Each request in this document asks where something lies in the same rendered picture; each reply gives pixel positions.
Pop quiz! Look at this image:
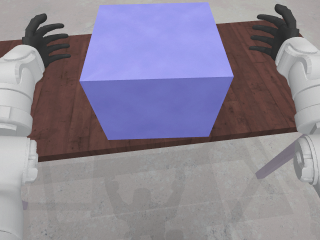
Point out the robot left upper arm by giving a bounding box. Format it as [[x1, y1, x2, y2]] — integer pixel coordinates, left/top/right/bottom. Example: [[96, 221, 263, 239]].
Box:
[[0, 135, 38, 240]]

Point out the robot right forearm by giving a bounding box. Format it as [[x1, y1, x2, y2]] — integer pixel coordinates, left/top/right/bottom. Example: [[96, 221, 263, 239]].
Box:
[[275, 37, 320, 135]]

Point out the carton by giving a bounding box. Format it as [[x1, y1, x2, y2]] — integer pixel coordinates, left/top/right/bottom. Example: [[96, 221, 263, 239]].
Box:
[[79, 2, 234, 140]]

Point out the robot right upper arm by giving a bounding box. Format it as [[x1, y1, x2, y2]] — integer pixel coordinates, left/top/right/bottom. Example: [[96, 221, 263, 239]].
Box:
[[293, 134, 320, 198]]

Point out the robot left hand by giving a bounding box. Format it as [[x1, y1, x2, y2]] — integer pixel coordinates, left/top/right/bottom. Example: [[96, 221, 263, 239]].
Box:
[[22, 13, 71, 68]]

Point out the robot left forearm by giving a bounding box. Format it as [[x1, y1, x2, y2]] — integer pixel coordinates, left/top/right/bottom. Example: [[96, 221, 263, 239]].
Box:
[[0, 44, 45, 137]]

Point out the table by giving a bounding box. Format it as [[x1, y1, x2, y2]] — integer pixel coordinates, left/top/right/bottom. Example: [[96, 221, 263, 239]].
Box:
[[0, 18, 308, 210]]

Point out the robot right hand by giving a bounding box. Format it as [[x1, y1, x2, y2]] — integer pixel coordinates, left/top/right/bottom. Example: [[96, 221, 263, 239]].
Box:
[[249, 4, 300, 61]]

